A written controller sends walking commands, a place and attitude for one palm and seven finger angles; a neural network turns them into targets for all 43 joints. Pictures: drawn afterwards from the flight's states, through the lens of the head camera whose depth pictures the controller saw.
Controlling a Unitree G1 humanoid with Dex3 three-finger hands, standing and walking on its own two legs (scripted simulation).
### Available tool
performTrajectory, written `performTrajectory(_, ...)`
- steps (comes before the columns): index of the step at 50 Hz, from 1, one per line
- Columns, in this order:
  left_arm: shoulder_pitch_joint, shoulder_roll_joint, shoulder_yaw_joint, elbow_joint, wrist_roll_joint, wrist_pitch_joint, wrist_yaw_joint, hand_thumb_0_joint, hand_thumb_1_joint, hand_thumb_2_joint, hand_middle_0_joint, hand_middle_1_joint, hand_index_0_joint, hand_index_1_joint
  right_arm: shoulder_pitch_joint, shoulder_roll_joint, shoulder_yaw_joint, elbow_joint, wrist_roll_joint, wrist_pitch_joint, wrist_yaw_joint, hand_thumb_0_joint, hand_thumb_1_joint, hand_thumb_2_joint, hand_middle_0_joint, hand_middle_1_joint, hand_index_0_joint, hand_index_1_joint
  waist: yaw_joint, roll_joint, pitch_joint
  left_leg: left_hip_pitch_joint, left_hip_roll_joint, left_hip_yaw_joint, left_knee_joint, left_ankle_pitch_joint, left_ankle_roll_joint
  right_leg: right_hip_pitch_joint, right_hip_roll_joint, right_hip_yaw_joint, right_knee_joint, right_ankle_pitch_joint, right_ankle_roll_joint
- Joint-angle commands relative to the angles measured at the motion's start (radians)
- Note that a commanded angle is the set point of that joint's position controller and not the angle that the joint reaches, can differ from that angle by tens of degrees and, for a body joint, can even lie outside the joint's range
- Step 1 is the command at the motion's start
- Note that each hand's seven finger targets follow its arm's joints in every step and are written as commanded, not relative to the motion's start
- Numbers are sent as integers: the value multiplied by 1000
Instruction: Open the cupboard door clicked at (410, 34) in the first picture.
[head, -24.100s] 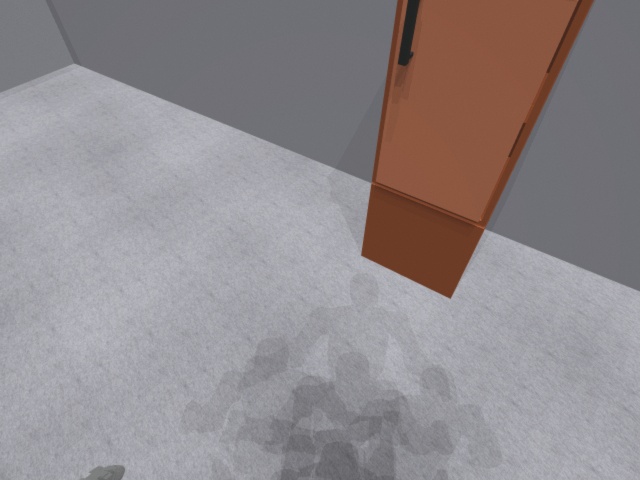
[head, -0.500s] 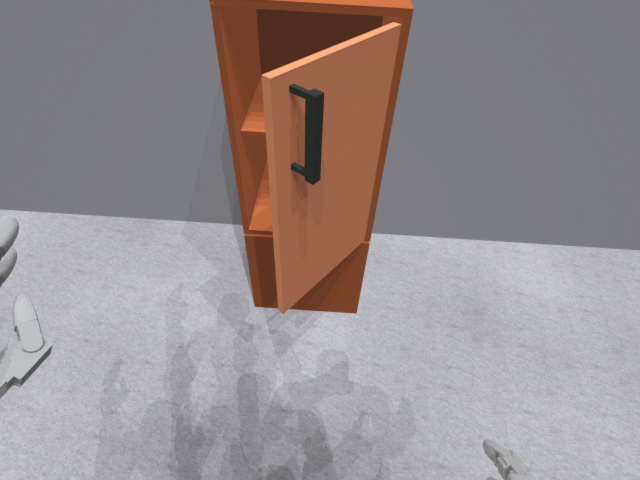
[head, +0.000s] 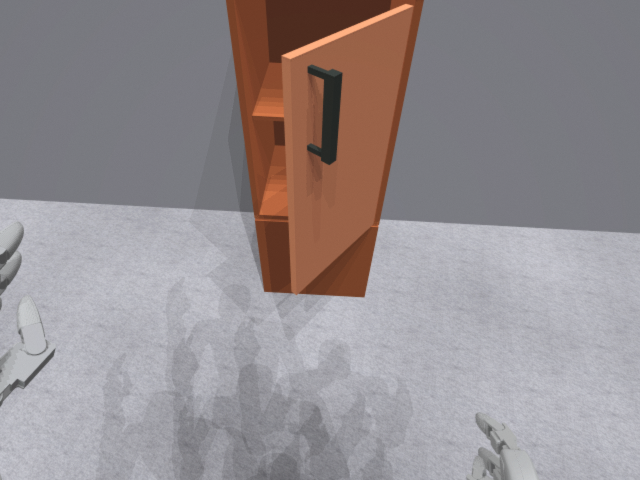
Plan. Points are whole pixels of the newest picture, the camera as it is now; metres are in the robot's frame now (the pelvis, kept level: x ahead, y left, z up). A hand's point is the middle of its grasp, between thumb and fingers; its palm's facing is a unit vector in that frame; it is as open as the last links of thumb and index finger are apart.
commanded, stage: stop stepping back and stand still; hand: left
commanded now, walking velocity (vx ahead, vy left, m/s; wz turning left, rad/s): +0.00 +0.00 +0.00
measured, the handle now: (321, 116) +0.63 +0.05 +0.15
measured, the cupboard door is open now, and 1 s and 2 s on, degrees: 53 53 53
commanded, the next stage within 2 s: let the arm hang, fingers relaxed in 0.08 s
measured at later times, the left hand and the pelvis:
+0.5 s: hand out of the picture +0.03 +0.18 -0.17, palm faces -0.04 -0.98 -0.18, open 7.4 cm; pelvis -0.02 +0.00 -0.01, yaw +2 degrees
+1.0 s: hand out of the picture +0.04 +0.24 -0.15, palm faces +0.07 -0.93 -0.36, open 7.4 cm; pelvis +0.00 -0.01 +0.00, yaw +3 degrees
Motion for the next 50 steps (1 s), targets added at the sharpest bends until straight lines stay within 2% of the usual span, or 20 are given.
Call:
performTrajectory(1,-94,183,113,-215,5,-62,25,0,900,900,-200,-300,-200,-300,-101,-122,-43,-156,2,-66,-14,0,-900,-900,200,300,200,300,-13,72,-34,-64,73,-112,-190,-141,17,44,-32,77,-88,-107,7)
performTrajectory(4,-83,178,111,-213,5,-63,26,0,900,900,-200,-300,-200,-300,-96,-124,-46,-156,3,-68,-12,0,-900,-900,200,300,200,300,-11,52,-59,-56,61,-93,-164,-90,15,74,-39,82,-91,-46,5)
performTrajectory(8,-53,183,119,-235,1,-66,25,0,900,900,-200,-300,-200,-300,-96,-123,-48,-158,3,-70,-10,0,-900,-900,200,300,200,300,-10,71,-85,-37,56,-88,-154,-7,6,98,-40,71,-76,20,4)
performTrajectory(9,-128,22,-280,579,62,105,-113,0,900,900,-200,-300,-200,-300,-137,-318,-109,119,14,-76,79,0,-900,-900,200,300,200,300,-73,114,11,-124,94,-152,-1,215,31,-65,-99,30,71,134,-23)
performTrajectory(10,-116,6,-260,604,57,184,-134,0,900,900,-200,-300,-200,-300,-58,-260,-113,122,13,-5,78,0,-900,-900,200,300,200,300,-45,102,-64,-55,111,-128,-22,364,15,-56,-89,61,73,113,-24)
performTrajectory(11,-145,9,-262,625,53,203,-134,0,900,900,-200,-300,-200,-300,-47,-261,-106,110,9,26,74,0,-900,-900,200,300,200,300,-42,74,-96,-84,139,-176,-45,299,44,-42,-59,39,119,-13,-30)
performTrajectory(13,-185,38,-267,720,57,208,-135,0,900,900,-200,-300,-200,-300,-88,-271,-91,101,-2,57,70,0,-900,-900,200,300,200,300,-22,-20,-88,-140,155,-228,-77,216,84,5,-43,55,148,-68,-37)
performTrajectory(14,-212,59,-271,780,61,207,-135,0,900,900,-200,-300,-200,-300,-98,-276,-89,114,-6,67,71,0,-900,-900,200,300,200,300,-14,-97,-90,-144,137,-217,-63,193,78,32,-54,67,113,-33,-44)
performTrajectory(15,-248,84,-276,841,63,205,-135,0,900,900,-200,-300,-200,-300,-102,-283,-91,125,-6,77,76,0,-900,-900,200,300,200,300,-14,-122,-80,-134,112,-191,-55,157,61,30,-80,80,74,-13,-56)
performTrajectory(16,-281,99,-286,905,62,208,-136,0,900,900,-200,-300,-200,-300,-109,-282,-87,148,-7,88,78,0,-900,-900,200,300,200,300,-16,-120,-64,-125,91,-173,-49,107,50,22,-103,94,38,-20,-63)
performTrajectory(18,-339,110,-311,1033,56,214,-135,0,900,900,-200,-300,-200,-300,-113,-263,-76,190,-9,109,80,0,-900,-900,200,300,200,300,-25,-71,-30,-86,59,-147,-49,5,36,-28,-131,127,-33,-113,-77)
performTrajectory(21,-377,116,-333,1184,48,213,-131,0,900,900,-200,-300,-200,-300,-89,-242,-68,247,-12,130,81,0,-900,-900,200,300,200,300,-31,7,-11,-50,44,-131,-65,-101,28,-58,-137,153,-103,-257,-82)
performTrajectory(24,-370,102,-338,1296,42,209,-130,0,900,900,-200,-300,-200,-300,-61,-229,-66,302,-12,135,74,0,-900,-900,200,300,200,300,-31,80,-26,-30,47,-138,-97,-137,24,-44,-129,150,-117,-273,-85)
performTrajectory(27,-337,77,-336,1381,38,208,-128,0,900,900,-200,-300,-200,-300,-31,-220,-66,348,-11,135,65,0,-900,-900,200,300,200,300,-21,101,-31,-47,62,-154,-136,-152,25,7,-114,126,-114,-238,-78)
performTrajectory(29,-320,61,-336,1428,35,206,-128,0,900,900,-200,-300,-200,-300,-14,-213,-67,374,-9,133,59,0,-900,-900,200,300,200,300,-18,105,-24,-46,68,-153,-146,-131,25,23,-115,115,-117,-207,-79)
performTrajectory(31,-311,50,-335,1460,36,206,-125,0,900,900,-200,-300,-200,-300,3,-207,-70,393,-7,137,56,0,-900,-900,200,300,200,300,-17,66,3,-47,72,-156,-153,-133,26,16,-114,105,-132,-214,-75)
performTrajectory(33,-308,43,-336,1484,34,207,-124,0,900,900,-200,-300,-200,-300,16,-202,-70,411,-8,138,53,0,-900,-900,200,300,200,300,-18,65,16,-40,74,-152,-153,-117,27,14,-116,100,-140,-210,-78)
performTrajectory(42,-350,74,-331,1507,35,208,-119,0,900,900,-200,-300,-200,-300,22,-207,-78,440,-11,144,55,0,-900,-900,200,300,200,300,-20,-13,65,-25,68,-143,-152,-99,29,-7,-121,99,-171,-255,-78)
performTrajectory(46,-384,93,-328,1499,36,205,-119,0,900,900,-200,-300,-200,-300,-6,-215,-76,442,-12,140,59,0,-900,-900,200,300,200,300,-19,3,52,-22,73,-148,-165,-74,29,19,-120,99,-166,-229,-73)
performTrajectory(50,-409,104,-329,1489,36,199,-120,0,900,900,-200,-300,-200,-300,-45,-232,-75,439,-10,134,62,0,-900,-900,200,300,200,300,-13,-21,28,4,78,-143,-167,14,26,53,-123,91,-163,-154,-65)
